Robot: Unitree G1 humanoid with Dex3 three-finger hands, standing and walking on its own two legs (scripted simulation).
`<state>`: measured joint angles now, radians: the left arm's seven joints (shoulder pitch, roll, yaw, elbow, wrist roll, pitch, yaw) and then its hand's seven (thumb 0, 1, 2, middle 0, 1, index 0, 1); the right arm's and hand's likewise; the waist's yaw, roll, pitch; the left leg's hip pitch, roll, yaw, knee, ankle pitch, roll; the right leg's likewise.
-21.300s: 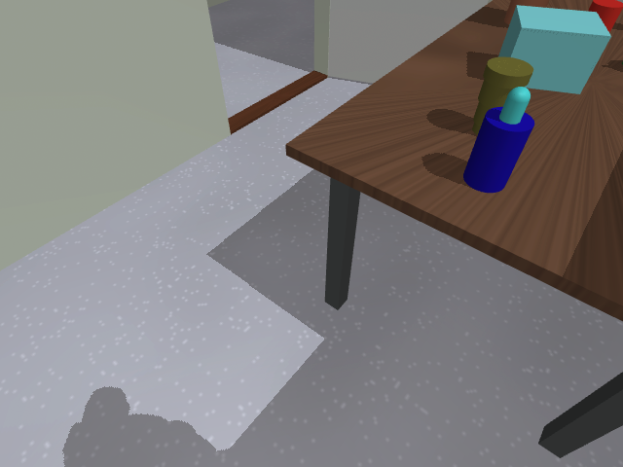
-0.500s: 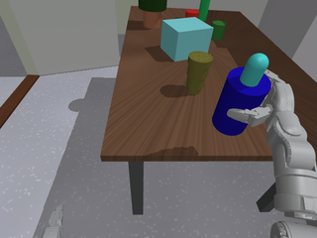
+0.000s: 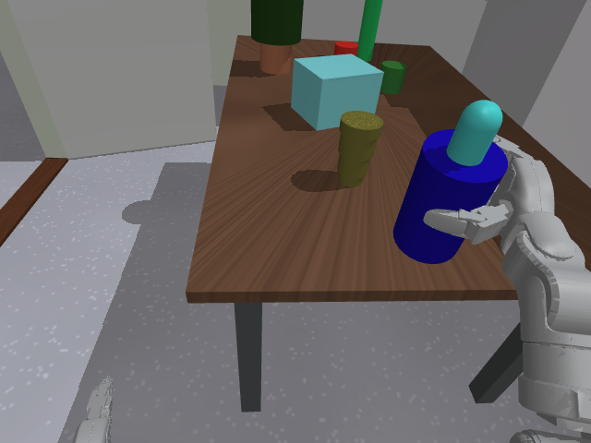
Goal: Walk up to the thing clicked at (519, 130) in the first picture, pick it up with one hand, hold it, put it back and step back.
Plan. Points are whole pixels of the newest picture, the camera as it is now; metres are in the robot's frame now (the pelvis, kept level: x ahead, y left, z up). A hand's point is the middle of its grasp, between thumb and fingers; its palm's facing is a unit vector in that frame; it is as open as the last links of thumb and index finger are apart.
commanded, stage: lift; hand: right
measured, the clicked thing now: (450, 182) +0.35 -0.15 +0.25
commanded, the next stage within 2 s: hold in 0.02 s
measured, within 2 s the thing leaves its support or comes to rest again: neither
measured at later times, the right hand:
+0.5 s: hand (469, 177) +0.35 -0.17 +0.26, palm faces +0.16 +0.99 -0.04, open 11.7 cm
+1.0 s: hand (476, 175) +0.34 -0.17 +0.26, palm faces +0.15 +0.99 -0.03, open 11.7 cm
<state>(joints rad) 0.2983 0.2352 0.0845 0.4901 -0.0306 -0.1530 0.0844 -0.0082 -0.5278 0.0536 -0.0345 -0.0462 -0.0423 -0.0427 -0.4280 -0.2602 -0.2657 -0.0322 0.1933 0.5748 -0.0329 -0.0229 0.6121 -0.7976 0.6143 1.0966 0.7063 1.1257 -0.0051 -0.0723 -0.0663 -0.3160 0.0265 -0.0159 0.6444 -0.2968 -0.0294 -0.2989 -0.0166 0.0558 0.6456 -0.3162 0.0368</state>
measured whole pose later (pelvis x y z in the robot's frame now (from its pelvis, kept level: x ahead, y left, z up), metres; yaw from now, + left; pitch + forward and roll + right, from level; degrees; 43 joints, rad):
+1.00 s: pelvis +0.00 +0.00 +0.00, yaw +0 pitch -3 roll +0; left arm 0.26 0.24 0.09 0.59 -0.03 -0.23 0.09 -0.01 -0.53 0.05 -0.05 -0.05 -0.06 -0.05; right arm -0.46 -0.29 -0.30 -0.12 0.22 0.74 0.00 -0.03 0.61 -0.81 0.60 1.11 0.70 1.14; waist -0.01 -0.08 -0.08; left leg -0.29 0.03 -0.01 0.63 -0.29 -0.03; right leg -0.27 -0.01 0.06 0.62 -0.31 0.04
